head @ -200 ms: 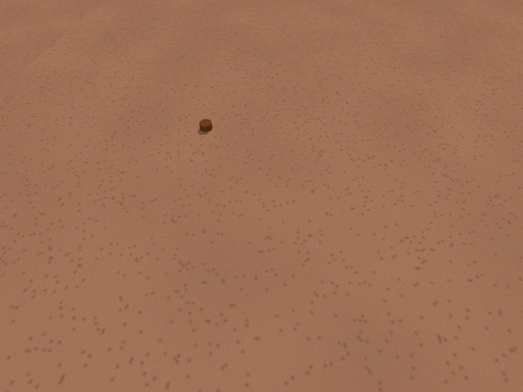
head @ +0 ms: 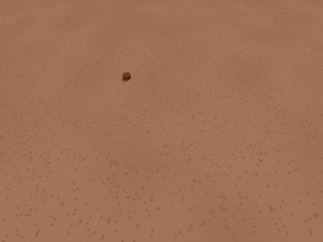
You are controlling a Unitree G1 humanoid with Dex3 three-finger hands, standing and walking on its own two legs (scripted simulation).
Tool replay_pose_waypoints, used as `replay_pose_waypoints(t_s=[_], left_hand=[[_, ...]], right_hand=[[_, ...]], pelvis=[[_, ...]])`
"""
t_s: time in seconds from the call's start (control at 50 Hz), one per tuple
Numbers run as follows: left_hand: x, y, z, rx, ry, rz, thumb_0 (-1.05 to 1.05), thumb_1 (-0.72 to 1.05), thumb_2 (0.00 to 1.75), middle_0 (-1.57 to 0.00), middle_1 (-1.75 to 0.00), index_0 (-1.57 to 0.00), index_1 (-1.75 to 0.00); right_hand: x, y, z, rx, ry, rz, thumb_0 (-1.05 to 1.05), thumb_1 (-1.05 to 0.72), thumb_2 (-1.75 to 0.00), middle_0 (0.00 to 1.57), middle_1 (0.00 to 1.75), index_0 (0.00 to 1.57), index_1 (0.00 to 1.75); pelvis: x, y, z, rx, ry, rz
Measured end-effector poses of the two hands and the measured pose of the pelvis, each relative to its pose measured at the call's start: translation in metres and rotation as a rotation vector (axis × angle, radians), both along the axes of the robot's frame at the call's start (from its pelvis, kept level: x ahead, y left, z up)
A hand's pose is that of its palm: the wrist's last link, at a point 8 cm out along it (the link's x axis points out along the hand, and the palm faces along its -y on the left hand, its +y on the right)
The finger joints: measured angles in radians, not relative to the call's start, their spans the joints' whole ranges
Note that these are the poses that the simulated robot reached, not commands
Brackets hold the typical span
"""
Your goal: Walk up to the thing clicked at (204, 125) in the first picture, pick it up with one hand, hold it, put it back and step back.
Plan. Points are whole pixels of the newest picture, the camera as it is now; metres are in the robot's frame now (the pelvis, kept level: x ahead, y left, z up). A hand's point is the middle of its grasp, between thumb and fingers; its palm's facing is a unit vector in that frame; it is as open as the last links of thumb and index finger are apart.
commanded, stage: stand
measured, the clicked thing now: (126, 76) +1.68 +0.31 -0.76
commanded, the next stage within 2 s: walk up in 0.92 s
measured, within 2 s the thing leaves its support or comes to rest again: neither
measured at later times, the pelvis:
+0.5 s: pelvis +0.00 +0.00 +0.00, yaw +0 degrees
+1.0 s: pelvis +0.00 -0.01 +0.00, yaw +4 degrees
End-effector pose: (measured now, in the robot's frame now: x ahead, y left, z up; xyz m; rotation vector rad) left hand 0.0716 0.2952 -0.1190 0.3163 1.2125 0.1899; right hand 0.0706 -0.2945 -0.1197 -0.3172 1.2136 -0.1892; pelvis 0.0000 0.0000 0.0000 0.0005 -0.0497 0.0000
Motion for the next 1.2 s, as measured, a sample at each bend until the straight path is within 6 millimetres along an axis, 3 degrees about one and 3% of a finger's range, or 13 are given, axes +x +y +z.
replay_pose_waypoints(t_s=[0.92, 1.02, 1.1, 1.2], left_hand=[[0.000, -0.001, 0.000, 0.002, 0.014, 0.011, 0.01, 0.91, 0.90, -0.20, -0.30, -0.21, -0.30], [0.006, 0.007, 0.000, 0.018, -0.041, 0.063, 0.01, 0.90, 0.90, -0.21, -0.30, -0.21, -0.30], [-0.004, 0.010, 0.003, 0.052, -0.077, 0.102, 0.01, 0.91, 0.90, -0.20, -0.30, -0.21, -0.30], [-0.033, 0.009, 0.011, 0.067, -0.066, 0.162, 0.01, 0.91, 0.90, -0.20, -0.30, -0.21, -0.30]], right_hand=[[0.002, -0.005, 0.000, -0.005, 0.018, -0.002, 0.00, -0.91, -0.90, 0.20, 0.30, 0.20, 0.30], [0.003, -0.013, 0.000, -0.018, 0.035, 0.048, 0.00, -0.91, -0.90, 0.21, 0.30, 0.20, 0.30], [0.011, -0.031, -0.004, -0.050, 0.069, 0.099, 0.00, -0.91, -0.90, 0.21, 0.30, 0.20, 0.30], [0.044, -0.038, 0.004, -0.086, 0.049, 0.189, 0.00, -0.91, -0.90, 0.20, 0.30, 0.20, 0.30]], pelvis=[[0.007, -0.003, 0.001, -0.001, 0.004, 0.002], [-0.001, -0.011, -0.005, 0.005, 0.024, 0.076], [-0.007, -0.023, -0.011, -0.003, 0.037, 0.138], [-0.008, -0.026, -0.008, 0.023, 0.038, 0.198]])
